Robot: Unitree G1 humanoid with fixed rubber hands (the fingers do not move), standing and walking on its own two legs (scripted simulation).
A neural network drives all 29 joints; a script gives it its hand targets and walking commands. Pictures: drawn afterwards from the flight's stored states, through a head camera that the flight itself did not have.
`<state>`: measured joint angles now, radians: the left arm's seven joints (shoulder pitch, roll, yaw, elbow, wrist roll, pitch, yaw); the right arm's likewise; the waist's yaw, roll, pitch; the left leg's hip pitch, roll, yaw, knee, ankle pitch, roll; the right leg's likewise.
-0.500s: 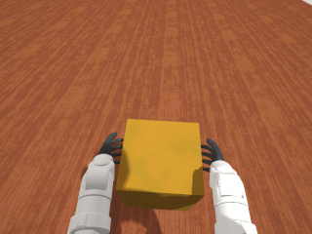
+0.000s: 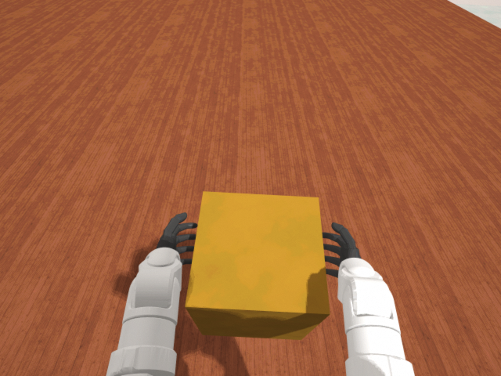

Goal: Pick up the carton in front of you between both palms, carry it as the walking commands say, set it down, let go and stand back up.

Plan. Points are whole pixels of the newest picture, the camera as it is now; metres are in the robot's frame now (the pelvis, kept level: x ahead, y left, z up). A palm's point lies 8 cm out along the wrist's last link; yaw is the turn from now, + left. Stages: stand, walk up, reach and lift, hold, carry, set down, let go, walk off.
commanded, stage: hold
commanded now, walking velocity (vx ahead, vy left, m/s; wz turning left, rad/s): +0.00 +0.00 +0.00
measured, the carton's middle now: (256, 271) +0.33 +0.00 -0.06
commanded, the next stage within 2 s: set down in 0.26 s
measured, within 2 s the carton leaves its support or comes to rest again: neither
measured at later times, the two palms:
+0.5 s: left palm (167, 241) +0.32 +0.16 +0.04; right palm (340, 258) +0.30 -0.14 +0.04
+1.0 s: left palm (188, 276) +0.37 +0.15 -0.16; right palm (314, 278) +0.38 -0.14 -0.17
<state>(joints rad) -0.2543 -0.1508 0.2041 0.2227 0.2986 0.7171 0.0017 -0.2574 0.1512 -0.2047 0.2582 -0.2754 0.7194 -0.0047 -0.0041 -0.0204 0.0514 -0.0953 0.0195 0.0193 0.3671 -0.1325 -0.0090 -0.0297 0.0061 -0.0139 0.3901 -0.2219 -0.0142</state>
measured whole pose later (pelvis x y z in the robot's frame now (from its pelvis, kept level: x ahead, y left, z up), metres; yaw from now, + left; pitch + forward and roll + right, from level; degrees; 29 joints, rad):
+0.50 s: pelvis +0.00 +0.02 -0.01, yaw -3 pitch -8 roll +0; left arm -0.45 -0.22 0.42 0.43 0.40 0.66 0.00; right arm -0.44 0.20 -0.42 0.48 -0.41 0.63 0.03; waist 0.02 -0.03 0.05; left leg -0.13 -0.04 -0.01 0.45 -0.18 0.02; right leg -0.09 0.02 0.09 0.48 -0.26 0.00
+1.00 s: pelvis -0.03 +0.00 -0.08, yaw -2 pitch +31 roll +0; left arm -0.62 -0.21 0.47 0.43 0.26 0.18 0.07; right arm -0.67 0.11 -0.37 0.55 -0.24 0.19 -0.07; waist 0.05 -0.02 -0.02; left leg -1.20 -0.04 -0.08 0.94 -0.28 -0.03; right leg -1.17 0.08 0.07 0.99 -0.36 -0.01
